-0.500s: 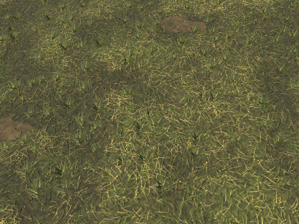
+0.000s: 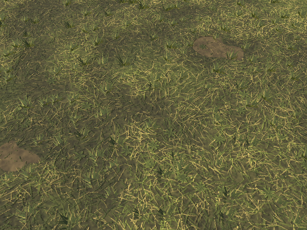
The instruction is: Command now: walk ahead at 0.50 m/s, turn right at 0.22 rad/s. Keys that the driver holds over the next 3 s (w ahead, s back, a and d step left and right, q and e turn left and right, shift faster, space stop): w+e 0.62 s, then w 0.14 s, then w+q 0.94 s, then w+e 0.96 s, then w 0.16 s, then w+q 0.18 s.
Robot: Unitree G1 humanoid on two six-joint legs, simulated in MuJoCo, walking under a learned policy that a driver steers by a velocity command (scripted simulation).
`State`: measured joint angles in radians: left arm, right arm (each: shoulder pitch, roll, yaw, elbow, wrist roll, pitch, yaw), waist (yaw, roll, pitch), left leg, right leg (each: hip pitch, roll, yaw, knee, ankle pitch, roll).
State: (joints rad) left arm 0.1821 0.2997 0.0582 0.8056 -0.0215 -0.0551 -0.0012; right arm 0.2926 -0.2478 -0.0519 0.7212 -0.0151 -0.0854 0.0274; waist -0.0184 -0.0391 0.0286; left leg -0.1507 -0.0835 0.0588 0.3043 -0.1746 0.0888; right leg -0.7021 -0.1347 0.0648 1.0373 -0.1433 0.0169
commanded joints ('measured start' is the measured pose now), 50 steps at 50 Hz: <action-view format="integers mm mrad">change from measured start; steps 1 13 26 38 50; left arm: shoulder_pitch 6 -113 73 177 27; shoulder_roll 57 60 136 132 46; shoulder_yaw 17 15 44 44 3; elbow -40 -167 -173 -108 -196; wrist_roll -1 5 11 5 38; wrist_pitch -5 -8 -14 16 -37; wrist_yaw -4 -68 -3 17 4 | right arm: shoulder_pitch -32 1 -115 -254 -20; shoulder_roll -141 -224 -128 -152 -166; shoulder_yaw -39 -65 -20 -29 -31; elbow -45 30 -86 -115 -36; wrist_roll -4 27 -4 15 27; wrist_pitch -25 32 -13 -53 -9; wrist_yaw -16 -54 -35 0 -14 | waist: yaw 7 -4 5 46 13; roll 85 142 10 -91 143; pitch -12 -23 -51 -45 -46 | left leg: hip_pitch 20 295 -484 -272 -33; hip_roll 275 350 179 85 238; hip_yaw -92 79 -111 -92 -401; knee -164 91 688 153 -98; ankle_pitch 272 897 -57 140 154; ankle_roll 112 33 -155 -67 168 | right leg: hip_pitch -14 99 477 633 93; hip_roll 6 144 1 -19 79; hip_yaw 48 -160 229 301 -12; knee -121 -416 -813 -611 -137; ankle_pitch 184 -17 300 248 -145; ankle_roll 3 -111 -320 -197 4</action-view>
